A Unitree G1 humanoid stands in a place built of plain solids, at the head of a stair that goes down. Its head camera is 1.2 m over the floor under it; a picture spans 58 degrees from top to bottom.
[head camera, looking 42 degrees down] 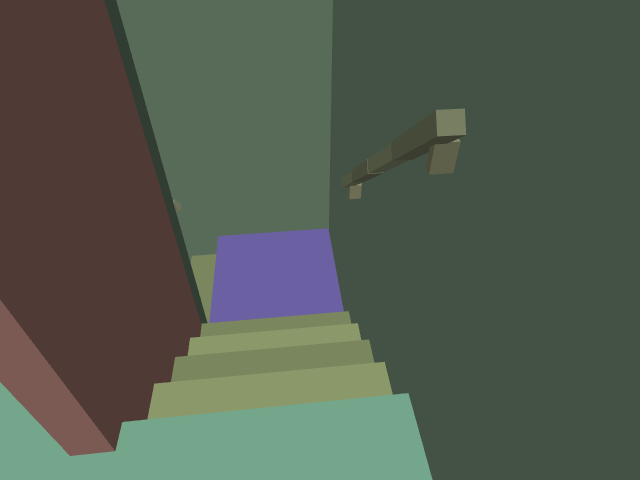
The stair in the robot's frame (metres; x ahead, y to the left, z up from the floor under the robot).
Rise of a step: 0.18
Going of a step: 0.23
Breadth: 0.82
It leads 7 degrees to the left of straight ahead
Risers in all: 5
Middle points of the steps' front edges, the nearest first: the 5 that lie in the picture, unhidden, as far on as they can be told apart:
0.61 0.14 0.00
0.83 0.17 -0.18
1.06 0.20 -0.37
1.28 0.22 -0.55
1.51 0.24 -0.73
